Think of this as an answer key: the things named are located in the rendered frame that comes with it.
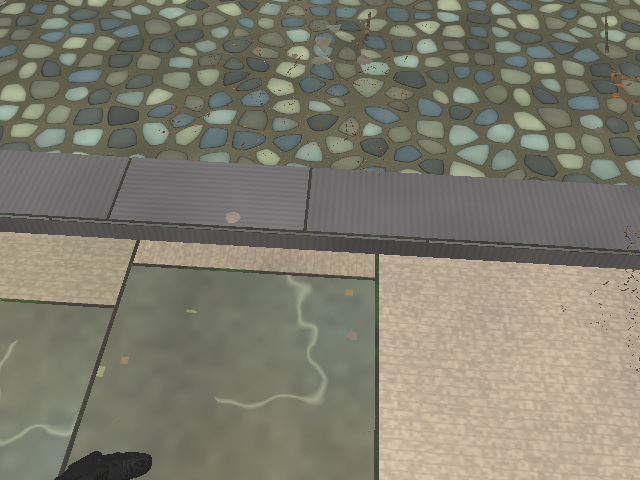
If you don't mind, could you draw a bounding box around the robot left hand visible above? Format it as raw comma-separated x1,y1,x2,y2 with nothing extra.
54,451,152,480

